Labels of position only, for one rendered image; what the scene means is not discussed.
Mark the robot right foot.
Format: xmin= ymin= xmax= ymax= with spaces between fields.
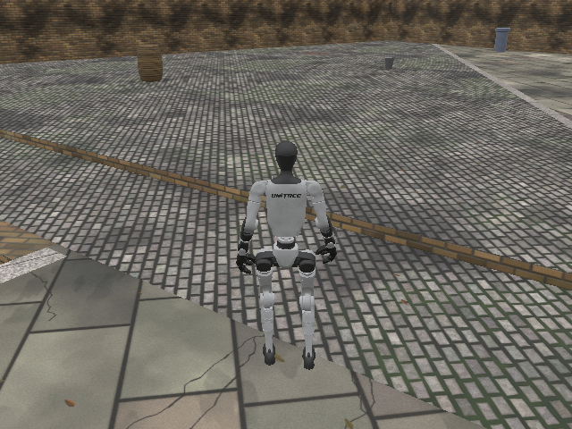
xmin=302 ymin=347 xmax=315 ymax=370

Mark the right robot hand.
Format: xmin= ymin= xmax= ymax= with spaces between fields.
xmin=315 ymin=245 xmax=337 ymax=264

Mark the robot right upper arm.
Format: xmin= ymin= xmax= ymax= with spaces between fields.
xmin=305 ymin=180 xmax=329 ymax=229

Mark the robot right forearm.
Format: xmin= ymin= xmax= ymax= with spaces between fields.
xmin=320 ymin=215 xmax=336 ymax=248

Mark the robot left forearm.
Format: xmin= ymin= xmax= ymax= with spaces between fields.
xmin=237 ymin=217 xmax=254 ymax=256

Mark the right robot thigh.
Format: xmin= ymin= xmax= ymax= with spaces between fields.
xmin=298 ymin=249 xmax=316 ymax=311

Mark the robot left upper arm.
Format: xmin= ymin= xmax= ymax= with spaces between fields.
xmin=244 ymin=180 xmax=268 ymax=231

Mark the left robot hand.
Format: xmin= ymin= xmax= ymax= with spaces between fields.
xmin=236 ymin=253 xmax=256 ymax=274

